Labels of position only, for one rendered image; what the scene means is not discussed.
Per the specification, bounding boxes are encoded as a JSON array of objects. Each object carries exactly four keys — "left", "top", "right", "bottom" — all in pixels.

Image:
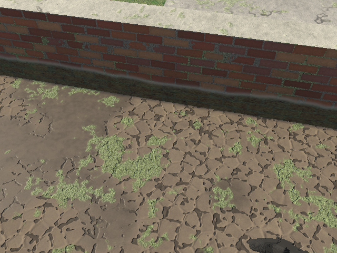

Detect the right robot hand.
[{"left": 249, "top": 237, "right": 309, "bottom": 253}]

